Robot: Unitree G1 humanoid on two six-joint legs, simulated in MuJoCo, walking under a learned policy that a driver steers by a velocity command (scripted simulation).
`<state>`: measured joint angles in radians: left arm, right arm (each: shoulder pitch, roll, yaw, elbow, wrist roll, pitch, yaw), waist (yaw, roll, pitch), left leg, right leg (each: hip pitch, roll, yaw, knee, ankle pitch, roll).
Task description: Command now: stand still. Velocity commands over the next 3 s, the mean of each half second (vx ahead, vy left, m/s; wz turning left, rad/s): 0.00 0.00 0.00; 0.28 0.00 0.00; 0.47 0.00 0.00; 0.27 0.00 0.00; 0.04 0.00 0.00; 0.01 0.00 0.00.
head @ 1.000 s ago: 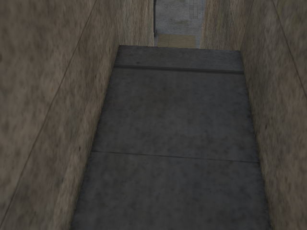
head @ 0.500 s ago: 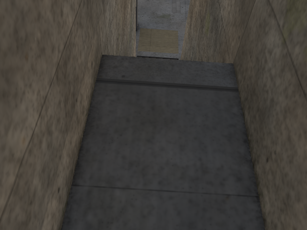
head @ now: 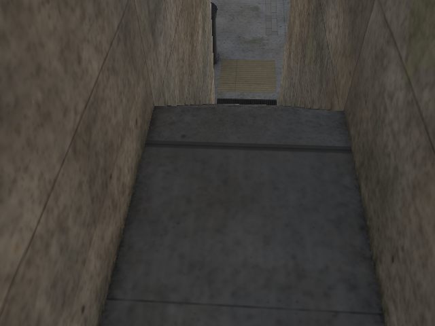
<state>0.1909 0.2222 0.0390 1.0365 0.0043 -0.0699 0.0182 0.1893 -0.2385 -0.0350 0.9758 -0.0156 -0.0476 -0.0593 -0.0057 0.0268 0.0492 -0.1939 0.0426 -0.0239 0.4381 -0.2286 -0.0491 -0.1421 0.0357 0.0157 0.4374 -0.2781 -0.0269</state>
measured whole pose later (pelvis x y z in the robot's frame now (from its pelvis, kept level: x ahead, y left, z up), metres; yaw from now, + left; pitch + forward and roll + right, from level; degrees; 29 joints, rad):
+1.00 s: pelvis +0.14 +0.03 +0.00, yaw +0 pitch +1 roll -1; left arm 0.18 0.28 0.09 0.92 -0.03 -0.07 0.02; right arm 0.50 -0.22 -0.06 1.07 0.00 -0.10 -0.04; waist -0.07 -0.03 0.00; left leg 0.01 0.00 0.04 0.27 -0.31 0.04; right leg -0.62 -0.05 0.04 1.05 -0.19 0.02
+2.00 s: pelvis +0.68 +0.02 +0.00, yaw -1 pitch -1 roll +0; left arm 0.19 0.24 0.05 0.95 -0.02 -0.02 -0.01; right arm 0.28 -0.21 -0.04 0.92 -0.03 -0.06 0.04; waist -0.04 -0.06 0.08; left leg -0.29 -0.03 0.05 0.45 -0.14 0.06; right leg -0.41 -0.07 0.06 0.81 -0.34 0.14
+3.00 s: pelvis +0.74 +0.00 -0.02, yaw -1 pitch -3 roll -1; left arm 0.10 0.28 0.04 1.05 -0.04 -0.05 -0.04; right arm 0.16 -0.28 -0.09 0.82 0.02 -0.07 0.09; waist 0.00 0.00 0.12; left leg -0.24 0.02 0.02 0.65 -0.36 0.01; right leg -0.23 -0.03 0.02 0.59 -0.32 0.06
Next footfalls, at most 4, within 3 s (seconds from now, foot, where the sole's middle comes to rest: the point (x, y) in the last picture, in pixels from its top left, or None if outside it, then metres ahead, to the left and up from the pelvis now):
1.22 right None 0.44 -0.11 -0.78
1.72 left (200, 241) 0.78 0.11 -0.78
2.08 right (277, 239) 0.79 -0.15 -0.78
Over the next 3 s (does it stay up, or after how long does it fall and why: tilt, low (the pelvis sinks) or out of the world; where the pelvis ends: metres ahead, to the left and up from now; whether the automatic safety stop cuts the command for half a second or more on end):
stays up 0.74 0.00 -0.02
